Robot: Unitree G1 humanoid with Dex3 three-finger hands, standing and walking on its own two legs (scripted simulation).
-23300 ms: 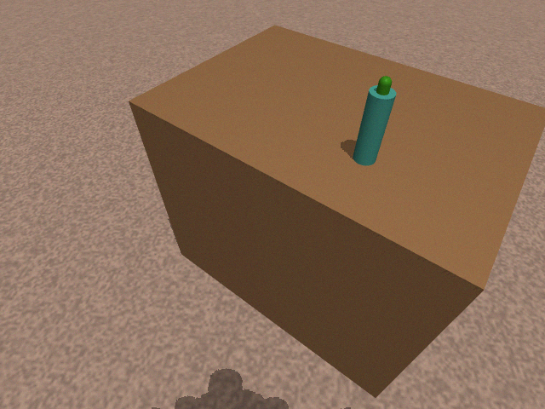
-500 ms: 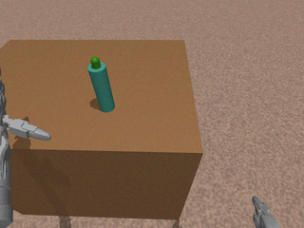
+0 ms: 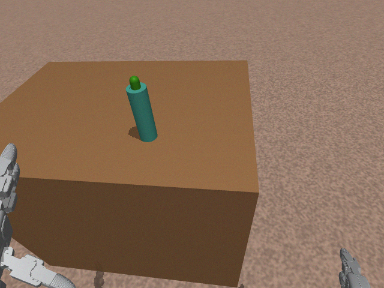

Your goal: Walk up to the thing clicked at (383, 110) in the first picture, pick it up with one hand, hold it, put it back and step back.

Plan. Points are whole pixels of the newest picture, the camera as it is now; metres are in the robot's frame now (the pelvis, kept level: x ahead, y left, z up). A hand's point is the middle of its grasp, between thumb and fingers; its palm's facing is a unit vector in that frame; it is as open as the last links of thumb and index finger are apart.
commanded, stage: sink last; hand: left
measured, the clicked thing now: (141, 109) +0.54 +0.18 +0.10
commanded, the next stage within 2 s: home in 0.30 s
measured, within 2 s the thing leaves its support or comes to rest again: neither
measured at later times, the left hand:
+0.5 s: hand (24, 234) +0.17 +0.27 +0.15, palm faces +0.39 -0.81 -0.43, open 17.4 cm
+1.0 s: hand (111, 285) +0.16 +0.19 -0.05, palm faces +0.11 -0.97 -0.21, open 17.4 cm
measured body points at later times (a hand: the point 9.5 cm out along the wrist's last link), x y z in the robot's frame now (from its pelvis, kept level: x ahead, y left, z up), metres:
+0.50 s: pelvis -0.02 +0.00 +0.00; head -0.02 -0.02 +0.45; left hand +0.15 +0.31 +0.17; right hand +0.14 -0.29 -0.03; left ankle +0.02 +0.14 -0.71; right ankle -0.01 -0.13 -0.71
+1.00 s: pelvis +0.00 +0.01 -0.01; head +0.02 +0.01 +0.44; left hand +0.15 +0.24 -0.04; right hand +0.16 -0.22 -0.06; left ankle +0.02 +0.14 -0.71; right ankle -0.01 -0.13 -0.71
